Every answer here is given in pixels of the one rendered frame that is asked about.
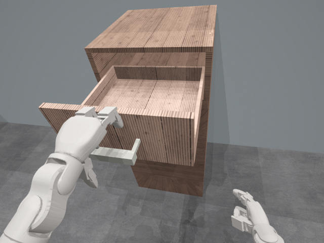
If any left robot hand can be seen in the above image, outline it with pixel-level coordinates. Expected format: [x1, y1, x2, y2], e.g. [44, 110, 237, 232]
[54, 106, 124, 188]

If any right robot hand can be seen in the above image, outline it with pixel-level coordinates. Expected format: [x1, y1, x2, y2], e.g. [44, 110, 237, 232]
[231, 189, 270, 236]

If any drawer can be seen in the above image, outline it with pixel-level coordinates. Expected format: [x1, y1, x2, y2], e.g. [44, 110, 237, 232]
[38, 65, 205, 166]

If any cabinet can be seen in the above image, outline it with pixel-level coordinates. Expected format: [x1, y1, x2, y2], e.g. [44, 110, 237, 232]
[85, 5, 217, 197]

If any right robot forearm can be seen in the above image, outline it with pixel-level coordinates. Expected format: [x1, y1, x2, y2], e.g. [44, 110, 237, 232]
[252, 223, 284, 243]

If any left robot forearm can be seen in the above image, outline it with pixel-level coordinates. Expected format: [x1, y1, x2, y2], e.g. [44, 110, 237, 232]
[0, 153, 84, 243]

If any handle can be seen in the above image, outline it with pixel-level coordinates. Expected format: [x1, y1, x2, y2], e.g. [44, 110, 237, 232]
[89, 139, 141, 166]

